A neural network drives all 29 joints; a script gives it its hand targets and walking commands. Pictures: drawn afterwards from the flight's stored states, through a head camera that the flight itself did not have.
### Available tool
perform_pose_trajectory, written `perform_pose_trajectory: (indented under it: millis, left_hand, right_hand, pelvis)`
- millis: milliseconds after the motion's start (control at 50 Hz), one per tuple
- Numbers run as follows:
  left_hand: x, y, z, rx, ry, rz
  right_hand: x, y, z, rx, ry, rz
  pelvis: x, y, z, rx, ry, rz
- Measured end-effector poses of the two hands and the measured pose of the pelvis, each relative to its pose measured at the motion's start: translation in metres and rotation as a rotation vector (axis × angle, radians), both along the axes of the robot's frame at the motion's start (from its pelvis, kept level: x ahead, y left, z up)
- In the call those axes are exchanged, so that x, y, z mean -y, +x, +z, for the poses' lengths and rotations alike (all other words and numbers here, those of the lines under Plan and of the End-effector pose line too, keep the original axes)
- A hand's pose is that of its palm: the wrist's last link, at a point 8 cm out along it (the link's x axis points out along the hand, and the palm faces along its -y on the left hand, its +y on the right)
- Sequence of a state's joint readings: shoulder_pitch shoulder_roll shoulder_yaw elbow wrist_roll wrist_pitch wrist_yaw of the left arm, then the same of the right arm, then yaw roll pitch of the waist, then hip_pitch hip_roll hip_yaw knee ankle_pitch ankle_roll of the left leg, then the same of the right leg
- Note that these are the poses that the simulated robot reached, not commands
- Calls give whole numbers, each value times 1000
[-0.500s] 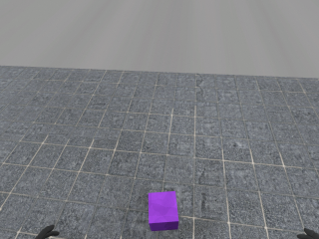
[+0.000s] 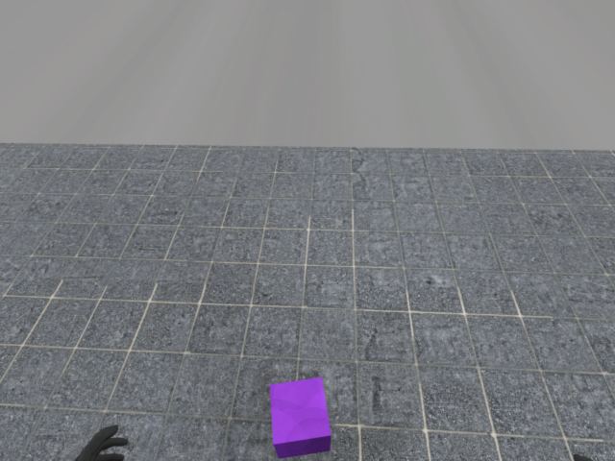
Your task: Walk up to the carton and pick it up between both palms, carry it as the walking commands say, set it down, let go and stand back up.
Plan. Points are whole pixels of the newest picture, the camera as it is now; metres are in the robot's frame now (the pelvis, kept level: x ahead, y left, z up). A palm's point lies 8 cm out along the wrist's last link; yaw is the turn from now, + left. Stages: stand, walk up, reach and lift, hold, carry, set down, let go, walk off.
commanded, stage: walk up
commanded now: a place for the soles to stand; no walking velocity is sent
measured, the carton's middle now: (300, 418) +0.38 +0.07 -0.69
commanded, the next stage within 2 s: reach and lift in 0.58 s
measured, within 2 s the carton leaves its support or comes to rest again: neither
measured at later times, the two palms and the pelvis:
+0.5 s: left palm out of the picture +0.11 +0.32 -0.09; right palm out of the picture +0.08 -0.33 -0.10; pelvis -0.01 +0.00 +0.00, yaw +0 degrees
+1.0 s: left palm out of the picture +0.16 +0.30 -0.12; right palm (511, 424) +0.21 -0.26 -0.11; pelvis -0.01 +0.01 -0.03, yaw +10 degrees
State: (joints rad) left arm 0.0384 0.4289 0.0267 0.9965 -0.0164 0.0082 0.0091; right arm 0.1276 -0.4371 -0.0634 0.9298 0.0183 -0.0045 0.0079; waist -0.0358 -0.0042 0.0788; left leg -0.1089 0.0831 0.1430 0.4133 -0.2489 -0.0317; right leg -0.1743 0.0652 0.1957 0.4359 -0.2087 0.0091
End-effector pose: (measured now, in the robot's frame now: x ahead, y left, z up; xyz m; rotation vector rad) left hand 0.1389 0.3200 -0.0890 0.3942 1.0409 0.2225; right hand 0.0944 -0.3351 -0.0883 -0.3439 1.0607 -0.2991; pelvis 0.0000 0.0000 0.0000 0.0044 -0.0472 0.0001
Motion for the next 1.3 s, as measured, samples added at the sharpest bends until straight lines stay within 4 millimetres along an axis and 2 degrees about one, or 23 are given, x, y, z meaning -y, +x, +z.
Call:
perform_pose_trajectory:
  millis: [140,400,580,640,700,760,800,900,1140,1300]
  left_hand:
    - [4,2,2,2,1,4]
    - [-3,-20,2,-28,25,28]
    - [-4,-27,-1,-33,19,28]
    - [8,-8,6,38,-27,-24]
    - [16,4,8,73,-53,-16]
    - [17,2,1,55,-71,30]
    - [16,-4,-6,35,-78,59]
    - [13,-5,-21,26,-94,80]
    - [34,63,-44,119,-121,35]
    - [42,80,-62,156,-132,35]
  right_hand:
    - [4,-3,-3,-9,7,-22]
    - [1,-14,-11,-52,26,-32]
    - [-4,-15,-11,-46,28,-28]
    - [-15,19,1,59,42,34]
    - [-29,55,4,79,42,99]
    - [-40,82,1,84,42,120]
    - [-47,93,-1,80,45,122]
    - [-61,106,-11,76,61,125]
    - [-95,133,-43,140,157,115]
    - [-111,146,-63,187,195,110]
  pelvis:
    - [2,-1,1,-1,0,1]
    - [2,-7,1,-11,1,5]
    - [-1,-10,0,-9,3,3]
    - [-2,-17,-5,-9,0,66]
    - [-4,-25,-9,0,6,116]
    - [-6,-27,-12,-5,10,137]
    - [-7,-25,-14,-20,8,145]
    - [-7,-16,-19,-85,-3,165]
    - [-5,-4,-39,-261,-20,166]
    - [4,-15,-53,-379,-29,156]
